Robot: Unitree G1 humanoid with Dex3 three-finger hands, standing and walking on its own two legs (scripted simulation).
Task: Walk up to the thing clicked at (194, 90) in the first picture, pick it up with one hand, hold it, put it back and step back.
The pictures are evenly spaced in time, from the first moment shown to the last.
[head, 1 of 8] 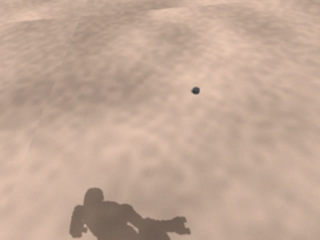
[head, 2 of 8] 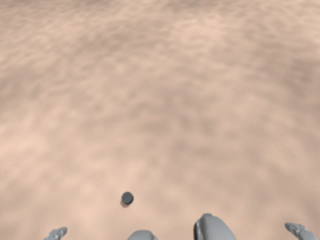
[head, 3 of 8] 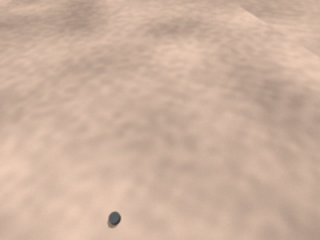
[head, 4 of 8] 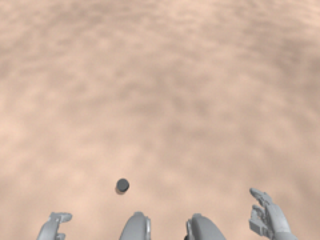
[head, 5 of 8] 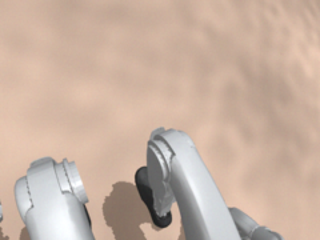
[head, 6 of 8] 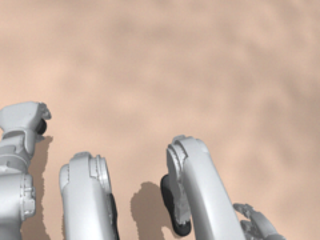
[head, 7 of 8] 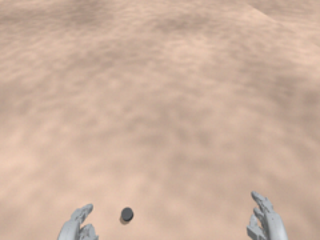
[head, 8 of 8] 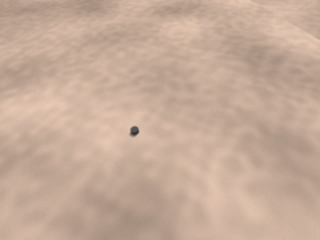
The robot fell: no
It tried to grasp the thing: yes
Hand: left
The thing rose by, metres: 0.69
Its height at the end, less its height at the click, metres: +0.00
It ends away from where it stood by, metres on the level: 0.01
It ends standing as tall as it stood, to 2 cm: yes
